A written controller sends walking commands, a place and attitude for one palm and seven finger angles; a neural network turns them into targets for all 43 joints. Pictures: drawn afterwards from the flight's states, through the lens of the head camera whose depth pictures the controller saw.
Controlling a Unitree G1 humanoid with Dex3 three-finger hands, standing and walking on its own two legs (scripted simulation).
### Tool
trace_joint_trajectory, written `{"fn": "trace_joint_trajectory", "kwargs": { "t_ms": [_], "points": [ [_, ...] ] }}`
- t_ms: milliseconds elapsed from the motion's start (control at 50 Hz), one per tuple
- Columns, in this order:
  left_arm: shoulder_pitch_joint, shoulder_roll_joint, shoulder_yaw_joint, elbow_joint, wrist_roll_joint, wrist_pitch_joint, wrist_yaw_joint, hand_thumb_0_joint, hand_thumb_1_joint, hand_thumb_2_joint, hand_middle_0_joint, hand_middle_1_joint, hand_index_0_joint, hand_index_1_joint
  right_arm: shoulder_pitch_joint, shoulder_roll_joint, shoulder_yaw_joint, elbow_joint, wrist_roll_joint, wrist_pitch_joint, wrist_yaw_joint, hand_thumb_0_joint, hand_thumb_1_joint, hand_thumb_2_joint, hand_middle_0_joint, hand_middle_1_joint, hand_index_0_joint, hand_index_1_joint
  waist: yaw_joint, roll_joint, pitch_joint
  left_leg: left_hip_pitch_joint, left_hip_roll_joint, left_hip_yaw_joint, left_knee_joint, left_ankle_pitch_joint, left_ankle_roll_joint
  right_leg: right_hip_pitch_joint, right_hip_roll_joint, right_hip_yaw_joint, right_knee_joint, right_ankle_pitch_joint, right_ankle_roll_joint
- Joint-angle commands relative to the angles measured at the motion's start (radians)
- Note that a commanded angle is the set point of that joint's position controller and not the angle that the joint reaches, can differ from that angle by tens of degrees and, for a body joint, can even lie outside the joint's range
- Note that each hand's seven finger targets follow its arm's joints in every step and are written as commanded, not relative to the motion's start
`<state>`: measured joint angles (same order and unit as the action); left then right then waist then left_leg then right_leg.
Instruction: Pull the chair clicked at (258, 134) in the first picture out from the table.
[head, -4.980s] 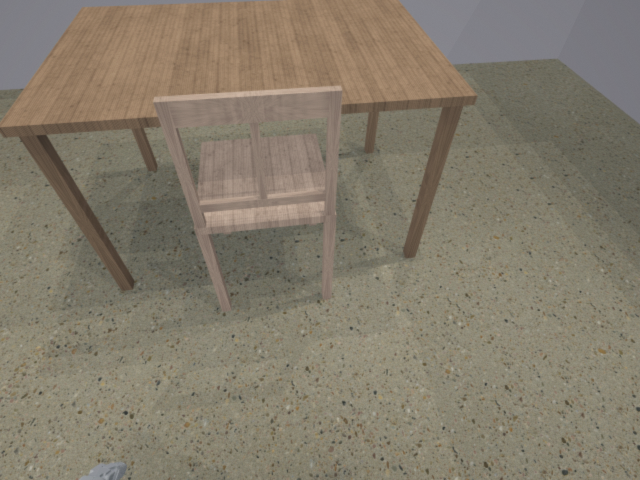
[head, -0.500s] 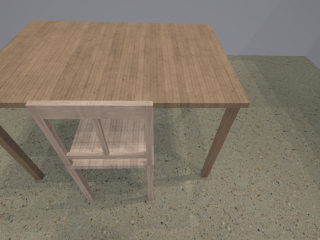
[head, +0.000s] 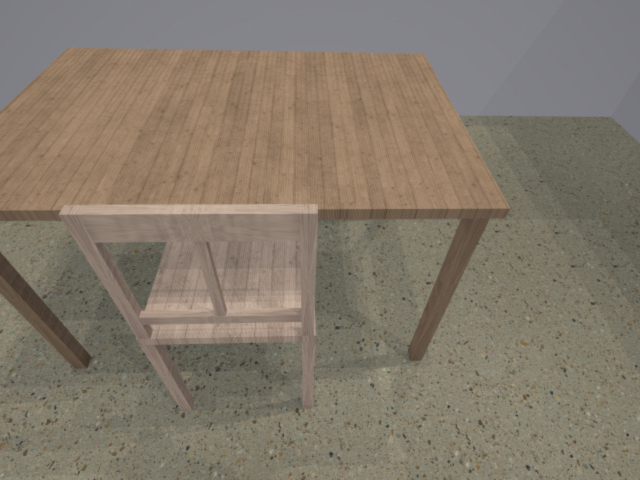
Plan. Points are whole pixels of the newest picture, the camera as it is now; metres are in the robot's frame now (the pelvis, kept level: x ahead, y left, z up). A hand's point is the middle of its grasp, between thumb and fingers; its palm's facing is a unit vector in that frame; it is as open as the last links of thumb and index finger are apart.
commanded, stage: look again from close up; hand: left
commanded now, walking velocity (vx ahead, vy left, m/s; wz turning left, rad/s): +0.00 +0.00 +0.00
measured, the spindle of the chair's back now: (211, 279) +0.48 +0.23 -0.12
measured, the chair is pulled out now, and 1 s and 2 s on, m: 0.00 0.00 0.00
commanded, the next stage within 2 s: shuffle to correct the standing spot in 0.64 s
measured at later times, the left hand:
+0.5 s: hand out of the picture +0.00 +0.19 -0.17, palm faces -0.01 -0.98 -0.20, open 7.4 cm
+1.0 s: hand out of the picture -0.02 +0.18 -0.17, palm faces +0.06 -0.98 -0.18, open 7.4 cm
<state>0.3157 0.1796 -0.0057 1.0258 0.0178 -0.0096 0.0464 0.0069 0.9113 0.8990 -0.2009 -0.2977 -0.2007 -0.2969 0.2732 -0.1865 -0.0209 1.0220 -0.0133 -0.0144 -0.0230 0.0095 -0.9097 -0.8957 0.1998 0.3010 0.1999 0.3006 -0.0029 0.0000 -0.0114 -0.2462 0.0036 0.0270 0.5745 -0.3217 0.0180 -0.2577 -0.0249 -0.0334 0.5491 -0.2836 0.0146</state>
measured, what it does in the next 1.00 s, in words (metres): stands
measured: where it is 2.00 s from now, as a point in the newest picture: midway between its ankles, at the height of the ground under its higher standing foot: outside the picture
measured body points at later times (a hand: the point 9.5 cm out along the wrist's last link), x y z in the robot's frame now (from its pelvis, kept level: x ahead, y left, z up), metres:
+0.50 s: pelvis -0.01 +0.02 +0.01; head +0.00 +0.02 +0.46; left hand +0.00 +0.25 -0.15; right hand +0.01 -0.21 -0.15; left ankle -0.01 +0.11 -0.73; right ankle +0.01 -0.13 -0.73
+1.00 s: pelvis +0.00 +0.02 +0.00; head +0.01 +0.01 +0.45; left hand -0.02 +0.23 -0.16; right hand -0.02 -0.20 -0.16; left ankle -0.01 +0.11 -0.73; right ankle +0.01 -0.13 -0.73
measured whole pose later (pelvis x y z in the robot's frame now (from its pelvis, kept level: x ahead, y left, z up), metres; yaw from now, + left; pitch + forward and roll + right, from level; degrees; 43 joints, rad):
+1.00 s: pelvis +0.00 +0.02 +0.00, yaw +1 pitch +0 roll -1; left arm 0.36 0.12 0.01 1.06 0.02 0.00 0.03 0.00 0.91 0.90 -0.20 -0.30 -0.20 -0.30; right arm 0.34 -0.15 -0.01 1.11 -0.02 0.02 -0.01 0.01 -0.91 -0.90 0.20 0.30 0.20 0.30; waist 0.00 0.02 0.01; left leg -0.24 -0.02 0.03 0.56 -0.32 0.04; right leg -0.24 -0.05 -0.03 0.53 -0.28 0.03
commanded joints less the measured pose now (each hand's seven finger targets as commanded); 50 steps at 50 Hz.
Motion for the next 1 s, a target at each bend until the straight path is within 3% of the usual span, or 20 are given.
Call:
{"fn": "trace_joint_trajectory", "kwargs": {
  "t_ms": [0, 140, 300, 360, 440, 560, 720, 820, 920, 980],
  "points": [
    [0.052, 0.100, 0.018, -0.063, -0.002, -0.010, 0.006, 0.000, 0.900, 0.900, -0.200, -0.300, -0.200, -0.300, 0.022, -0.098, -0.011, -0.049, -0.002, -0.016, -0.007, 0.000, -0.900, -0.900, 0.200, 0.300, 0.200, 0.300, 0.014, 0.031, 0.032, -0.001, 0.104, -0.094, -0.112, 0.391, 0.027, 0.044, -0.052, 0.053, -0.055, 0.214, -0.036],
    [0.015, 0.113, 0.022, -0.081, -0.002, -0.001, 0.003, 0.000, 0.900, 0.900, -0.200, -0.300, -0.200, -0.300, -0.014, -0.109, -0.010, -0.049, -0.002, -0.004, 0.001, 0.000, -0.900, -0.900, 0.200, 0.300, 0.200, 0.300, 0.009, 0.008, 0.074, -0.014, 0.093, -0.089, -0.169, 0.210, 0.023, 0.030, -0.059, 0.065, -0.095, 0.145, -0.023],
    [0.011, 0.115, 0.021, -0.072, -0.001, -0.003, 0.000, 0.000, 0.900, 0.900, -0.200, -0.300, -0.200, -0.300, -0.019, -0.110, -0.006, -0.028, 0.002, -0.001, 0.004, 0.000, -0.900, -0.900, 0.200, 0.300, 0.200, 0.300, 0.005, -0.007, 0.060, 0.020, 0.091, -0.080, -0.193, 0.194, 0.022, 0.043, -0.067, 0.072, -0.116, 0.161, -0.019],
    [0.017, 0.105, 0.021, -0.056, -0.002, -0.002, -0.001, 0.000, 0.900, 0.900, -0.200, -0.300, -0.200, -0.300, -0.016, -0.107, -0.003, -0.015, 0.002, 0.000, 0.004, 0.000, -0.900, -0.900, 0.200, 0.300, 0.200, 0.300, 0.003, 0.023, 0.070, 0.017, 0.091, -0.084, -0.218, 0.142, 0.021, 0.039, -0.068, 0.072, -0.126, 0.136, -0.018],
    [0.031, 0.093, 0.020, -0.035, -0.001, -0.004, -0.001, 0.000, 0.900, 0.900, -0.200, -0.300, -0.200, -0.300, -0.002, -0.100, -0.003, 0.007, 0.005, -0.001, 0.003, 0.000, -0.900, -0.900, 0.200, 0.300, 0.200, 0.300, 0.004, 0.019, 0.058, 0.029, 0.094, -0.086, -0.232, 0.145, 0.023, 0.054, -0.069, 0.069, -0.131, 0.148, -0.016],
    [0.048, 0.075, 0.017, 0.003, -0.002, -0.004, 0.000, 0.000, 0.900, 0.900, -0.200, -0.300, -0.200, -0.300, 0.017, -0.088, -0.002, 0.039, 0.007, 0.003, 0.003, 0.000, -0.900, -0.900, 0.200, 0.300, 0.200, 0.300, 0.002, 0.022, 0.098, 0.015, 0.093, -0.093, -0.266, 0.064, 0.020, 0.037, -0.069, 0.069, -0.148, 0.110, -0.016],
    [0.070, 0.055, 0.016, 0.033, -0.001, -0.009, 0.002, 0.000, 0.900, 0.900, -0.200, -0.300, -0.200, -0.300, 0.045, -0.067, -0.002, 0.071, 0.007, 0.004, 0.002, 0.000, -0.900, -0.900, 0.200, 0.300, 0.200, 0.300, 0.001, -0.014, 0.101, 0.019, 0.090, -0.084, -0.266, 0.052, 0.018, 0.025, -0.071, 0.084, -0.161, 0.101, -0.019],
    [0.082, 0.060, 0.029, 0.023, 0.010, 0.001, -0.007, 0.000, 0.900, 0.900, -0.200, -0.300, -0.200, -0.300, 0.059, -0.074, -0.011, 0.071, -0.005, 0.022, 0.006, 0.000, -0.900, -0.900, 0.200, 0.300, 0.200, 0.300, 0.005, -0.014, 0.160, -0.075, 0.082, -0.123, -0.283, -0.272, 0.036, -0.036, -0.058, 0.073, -0.175, -0.244, -0.018],
    [0.107, 0.083, 0.051, 0.009, 0.002, -0.003, -0.011, 0.000, 0.900, 0.900, -0.200, -0.300, -0.200, -0.300, 0.085, -0.030, -0.007, 0.047, -0.008, 0.016, 0.006, 0.000, -0.900, -0.900, 0.200, 0.300, 0.200, 0.300, 0.007, -0.116, 0.141, -0.138, 0.001, -0.028, -0.087, -0.142, 0.024, 0.007, -0.143, 0.178, -0.237, -0.327, -0.080],
    [0.079, 0.106, 0.065, -0.012, 0.002, -0.002, -0.011, 0.000, 0.900, 0.900, -0.200, -0.300, -0.200, -0.300, 0.110, -0.021, -0.010, 0.032, -0.008, 0.011, 0.007, 0.000, -0.900, -0.900, 0.200, 0.300, 0.200, 0.300, -0.009, -0.133, 0.133, -0.100, -0.002, 0.011, -0.009, -0.114, 0.017, -0.044, -0.196, 0.197, -0.245, -0.375, -0.110]
  ]
}}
